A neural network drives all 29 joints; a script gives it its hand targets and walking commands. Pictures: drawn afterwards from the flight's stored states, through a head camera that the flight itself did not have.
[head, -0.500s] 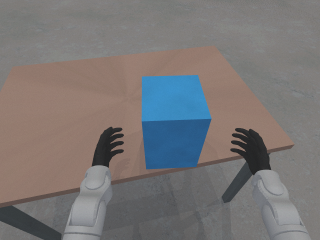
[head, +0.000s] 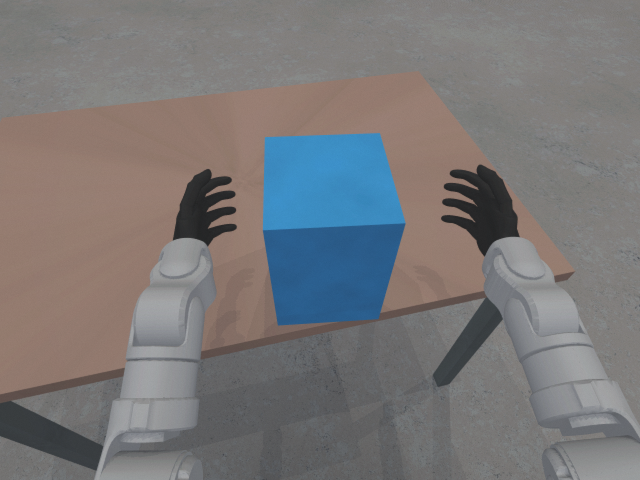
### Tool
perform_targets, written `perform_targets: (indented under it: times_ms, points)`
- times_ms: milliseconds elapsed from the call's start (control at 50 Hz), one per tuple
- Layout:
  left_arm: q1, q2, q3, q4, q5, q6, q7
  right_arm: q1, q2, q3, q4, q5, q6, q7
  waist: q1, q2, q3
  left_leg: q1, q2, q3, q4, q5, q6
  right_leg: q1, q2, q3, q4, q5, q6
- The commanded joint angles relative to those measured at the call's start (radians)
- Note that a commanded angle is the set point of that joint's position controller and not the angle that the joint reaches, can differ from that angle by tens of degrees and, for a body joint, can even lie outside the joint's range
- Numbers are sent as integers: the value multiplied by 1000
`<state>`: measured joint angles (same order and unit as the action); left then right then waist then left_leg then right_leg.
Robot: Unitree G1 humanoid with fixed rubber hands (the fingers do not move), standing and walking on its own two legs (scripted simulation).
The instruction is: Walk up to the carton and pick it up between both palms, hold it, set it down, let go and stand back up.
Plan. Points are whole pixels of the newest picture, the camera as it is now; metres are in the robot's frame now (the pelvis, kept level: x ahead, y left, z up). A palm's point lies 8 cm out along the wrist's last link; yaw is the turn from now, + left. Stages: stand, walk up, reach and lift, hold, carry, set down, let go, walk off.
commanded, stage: reach and lift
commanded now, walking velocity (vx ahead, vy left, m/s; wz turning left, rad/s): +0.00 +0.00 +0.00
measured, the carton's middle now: (325, 234) +0.45 +0.02 +0.02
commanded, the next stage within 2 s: none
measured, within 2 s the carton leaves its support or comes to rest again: neither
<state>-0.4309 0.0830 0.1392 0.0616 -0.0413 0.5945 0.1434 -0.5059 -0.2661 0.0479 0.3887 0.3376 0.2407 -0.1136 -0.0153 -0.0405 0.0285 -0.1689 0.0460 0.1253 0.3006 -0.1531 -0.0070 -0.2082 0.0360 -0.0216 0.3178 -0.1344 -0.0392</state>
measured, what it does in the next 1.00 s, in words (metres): stands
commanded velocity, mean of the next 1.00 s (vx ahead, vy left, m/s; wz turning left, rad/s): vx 0.00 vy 0.00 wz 0.00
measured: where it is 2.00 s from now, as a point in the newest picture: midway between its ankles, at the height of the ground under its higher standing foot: outside the picture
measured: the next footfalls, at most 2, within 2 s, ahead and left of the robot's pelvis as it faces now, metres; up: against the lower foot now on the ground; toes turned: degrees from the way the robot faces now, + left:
none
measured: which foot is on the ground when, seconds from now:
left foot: down 0.00-1.00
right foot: down 0.00-1.00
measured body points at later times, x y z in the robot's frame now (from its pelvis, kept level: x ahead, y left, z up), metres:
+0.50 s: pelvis +0.01 +0.01 +0.00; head +0.03 +0.03 +0.45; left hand +0.44 +0.19 +0.16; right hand +0.45 -0.17 +0.17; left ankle +0.00 +0.12 -0.75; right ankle +0.02 -0.09 -0.75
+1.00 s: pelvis +0.00 +0.01 -0.01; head +0.06 +0.02 +0.44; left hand +0.43 +0.17 +0.06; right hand +0.45 -0.15 +0.07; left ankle +0.00 +0.12 -0.75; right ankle +0.02 -0.09 -0.75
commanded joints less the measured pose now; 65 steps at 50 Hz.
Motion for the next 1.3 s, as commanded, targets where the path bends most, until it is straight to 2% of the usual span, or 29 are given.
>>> perform_targets:
  times_ms: [0,40,100,120,160,200,280,360,400,460,480,500,560,600,640,700,740,760,800,840,900,920,940,960,980,1040,1160,1220,1280]
  points:
    - [-412,119,30,-133,-2,-28,-6,-429,-136,-61,-155,15,-19,-19,-2,-14,-487,126,-56,-75,11,121,38,190,-16,68,28,450,99]
    - [-466,128,19,-85,-10,-26,-6,-483,-145,-63,-122,18,-7,-17,-1,-10,-474,112,-49,-77,7,85,41,170,-17,69,25,401,98]
    - [-542,138,18,-96,-14,-30,7,-531,-164,-89,-78,12,3,-8,-8,38,-527,139,-41,-87,15,104,20,121,-11,54,14,351,83]
    - [-559,132,3,-50,-23,-24,8,-551,-162,-81,-44,20,11,-3,-15,32,-509,142,-37,-89,15,106,19,95,-8,53,9,342,75]
    - [-579,147,3,-52,-30,-23,10,-589,-175,-89,-32,26,14,1,-22,35,-552,164,-39,-97,35,156,7,100,-3,40,24,393,74]
    - [-592,159,11,29,-39,-13,2,-614,-181,-65,23,26,26,5,-15,-2,-521,150,-38,-98,32,157,14,114,-1,42,21,396,83]
    - [-691,166,10,49,-30,-23,13,-684,-217,-81,74,25,22,19,-6,26,-575,166,-34,-100,39,183,4,93,6,27,14,370,80]
    - [-770,172,-3,175,-40,-39,22,-771,-206,-86,158,26,25,34,-3,36,-568,142,-33,-101,50,166,2,55,2,30,9,359,73]
    - [-795,176,-2,138,-41,-49,24,-794,-225,-86,149,31,10,40,2,36,-638,181,-34,-103,68,228,-5,69,14,20,18,407,73]
    - [-775,159,15,226,-14,-48,22,-786,-217,-63,258,24,9,46,1,39,-612,183,-36,-113,87,282,-16,66,14,23,22,456,70]
    - [-767,167,28,222,-3,-56,20,-777,-217,-62,261,29,4,46,14,40,-610,183,-37,-109,85,290,-15,77,15,19,22,468,71]
    - [-772,158,24,204,6,-67,22,-771,-221,-73,275,27,-5,48,3,55,-637,197,-33,-109,94,328,-24,75,19,17,28,482,68]
    - [-733,112,23,295,30,-90,14,-738,-198,-74,371,5,-32,56,2,56,-556,208,-27,-115,100,319,-34,17,24,9,1,408,58]
    - [-689,90,20,339,33,-130,-4,-712,-157,-57,366,-6,-63,52,-6,13,-533,188,-36,-115,100,313,-17,40,20,13,4,431,68]
    - [-697,84,11,385,38,-183,-6,-720,-147,-71,399,-30,-92,56,0,27,-503,151,-32,-111,91,262,-16,13,18,10,-1,352,64]
    - [-734,80,17,335,47,-267,7,-736,-142,-126,333,-75,-160,50,-8,42,-590,178,-33,-107,116,322,-34,4,25,-1,9,395,61]
    - [-729,43,0,428,53,-334,13,-738,-103,-132,389,-102,-202,51,-5,45,-568,161,-30,-114,130,305,-33,-55,27,-12,13,332,57]
    - [-754,56,2,396,47,-373,21,-755,-116,-150,343,-119,-226,52,2,57,-636,169,-28,-109,126,287,-36,-49,27,-19,9,310,55]
    - [-811,74,3,430,54,-437,44,-781,-118,-178,370,-146,-256,53,12,75,-688,145,-23,-106,136,266,-34,-87,25,-13,24,276,51]
    - [-831,59,-13,477,36,-492,52,-790,-97,-185,368,-171,-285,50,1,73,-740,115,-18,-112,147,258,-33,-88,21,-13,35,279,47]
    - [-858,47,-17,550,34,-577,62,-800,-74,-188,435,-190,-327,51,18,72,-813,92,-16,-109,176,287,-40,-108,15,-11,70,318,50]
    - [-855,38,-20,598,34,-605,62,-788,-53,-185,476,-200,-341,50,8,58,-823,73,-16,-118,183,278,-40,-117,14,-11,75,315,48]
    - [-842,40,9,633,56,-632,65,-780,-47,-181,489,-210,-355,48,27,49,-842,58,-17,-113,187,274,-37,-101,12,-9,85,323,51]
    - [-841,36,5,672,59,-656,61,-782,-41,-186,508,-215,-370,44,21,57,-854,26,-20,-106,198,286,-34,-88,8,-1,97,352,56]
    - [-804,27,25,758,76,-669,52,-777,-28,-170,554,-230,-380,40,24,31,-811,-24,-24,-102,194,284,-29,-64,8,0,109,388,61]
    - [-798,47,70,817,95,-728,22,-764,-7,-167,570,-241,-417,19,23,-13,-839,-149,-35,-88,176,274,-16,94,-14,34,149,539,85]
    - [-818,49,99,882,127,-793,14,-784,-8,-160,623,-230,-468,5,21,-6,-791,-195,-39,-73,166,291,-27,132,-21,42,164,609,87]
    - [-825,49,95,927,113,-797,6,-798,-8,-160,640,-228,-460,4,14,-40,-733,-221,-36,-73,140,186,-16,126,-22,37,143,488,82]
    - [-876,52,89,926,95,-821,15,-825,3,-167,633,-227,-452,5,11,-26,-722,-225,-36,-76,133,135,-16,73,-22,38,129,381,75]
